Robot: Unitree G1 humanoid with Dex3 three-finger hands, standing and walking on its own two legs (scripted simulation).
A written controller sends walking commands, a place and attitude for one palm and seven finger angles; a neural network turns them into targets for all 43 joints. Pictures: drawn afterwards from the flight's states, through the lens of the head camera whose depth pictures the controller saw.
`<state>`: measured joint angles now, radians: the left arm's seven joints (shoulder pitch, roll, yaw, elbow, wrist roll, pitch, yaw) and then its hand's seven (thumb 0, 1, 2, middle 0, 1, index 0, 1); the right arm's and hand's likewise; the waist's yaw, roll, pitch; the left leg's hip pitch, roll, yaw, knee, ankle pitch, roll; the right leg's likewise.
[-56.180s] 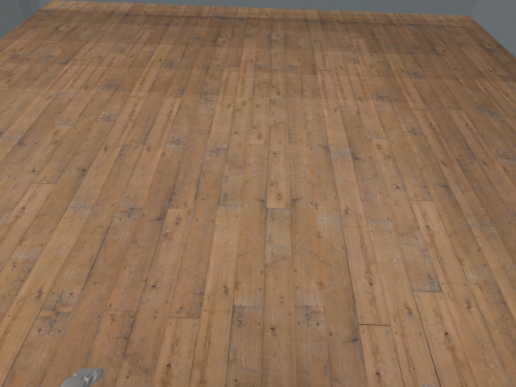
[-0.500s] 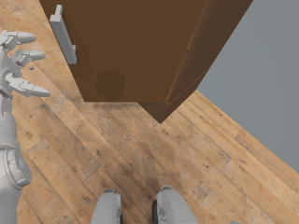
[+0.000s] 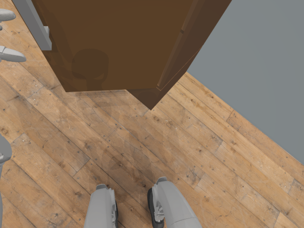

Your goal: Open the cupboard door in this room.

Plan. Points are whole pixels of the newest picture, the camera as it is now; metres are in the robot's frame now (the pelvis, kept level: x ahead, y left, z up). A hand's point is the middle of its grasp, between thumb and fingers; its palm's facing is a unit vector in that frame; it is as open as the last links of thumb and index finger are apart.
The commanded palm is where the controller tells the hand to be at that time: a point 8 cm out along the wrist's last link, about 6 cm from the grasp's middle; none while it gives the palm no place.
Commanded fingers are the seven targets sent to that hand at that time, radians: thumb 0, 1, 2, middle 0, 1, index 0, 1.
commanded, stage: move the hooked fingers beside the handle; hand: left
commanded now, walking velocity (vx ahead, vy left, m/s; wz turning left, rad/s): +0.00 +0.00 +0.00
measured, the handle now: (35, 15) +0.59 +0.21 +0.07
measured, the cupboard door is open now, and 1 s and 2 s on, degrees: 47 47 47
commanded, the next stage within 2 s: slide the fingers in behind the handle in 0.66 s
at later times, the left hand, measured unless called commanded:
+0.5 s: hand (1, 32) +0.54 +0.26 +0.07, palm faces +0.02 -1.00 +0.00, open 14.0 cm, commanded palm +0.53 +0.29 +0.07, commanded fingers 0.00 -0.50 0.30 -0.30 -1.20 -0.30 -1.20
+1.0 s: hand (9, 32) +0.54 +0.25 +0.07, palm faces +0.03 -1.00 +0.00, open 14.0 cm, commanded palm +0.53 +0.27 +0.07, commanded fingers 0.00 -0.50 0.30 -0.30 -1.20 -0.30 -1.20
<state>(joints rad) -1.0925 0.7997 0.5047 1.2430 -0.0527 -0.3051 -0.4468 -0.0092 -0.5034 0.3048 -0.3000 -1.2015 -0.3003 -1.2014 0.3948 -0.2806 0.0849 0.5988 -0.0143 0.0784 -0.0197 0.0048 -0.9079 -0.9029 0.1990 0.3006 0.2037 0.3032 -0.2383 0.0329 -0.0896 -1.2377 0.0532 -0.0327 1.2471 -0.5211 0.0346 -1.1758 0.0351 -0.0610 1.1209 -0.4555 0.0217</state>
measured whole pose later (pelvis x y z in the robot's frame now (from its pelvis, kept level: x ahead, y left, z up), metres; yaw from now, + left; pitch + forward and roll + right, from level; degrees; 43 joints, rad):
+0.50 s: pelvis +0.01 +0.00 +0.01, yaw +0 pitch +28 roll -6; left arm -1.02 0.74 0.50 1.22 -0.07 -0.33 -0.42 -0.01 -0.50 0.30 -0.30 -1.20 -0.30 -1.20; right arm 0.37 -0.28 0.08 0.59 -0.01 0.10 -0.01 0.00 -0.91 -0.90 0.20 0.30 0.20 0.30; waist -0.22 0.03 -0.10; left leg -1.18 0.05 -0.03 1.21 -0.53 0.03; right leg -1.11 0.04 -0.06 1.09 -0.46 0.02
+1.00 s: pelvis +0.01 -0.01 +0.01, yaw +0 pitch +28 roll -6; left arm -1.03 0.72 0.49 1.22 -0.07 -0.32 -0.39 -0.01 -0.50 0.30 -0.30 -1.20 -0.29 -1.20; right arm 0.38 -0.27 0.08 0.60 -0.01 0.09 -0.01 0.00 -0.91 -0.90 0.20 0.30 0.20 0.30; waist -0.22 0.03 -0.10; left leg -1.19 0.06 -0.04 1.23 -0.53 0.02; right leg -1.13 0.04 -0.07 1.11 -0.47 0.01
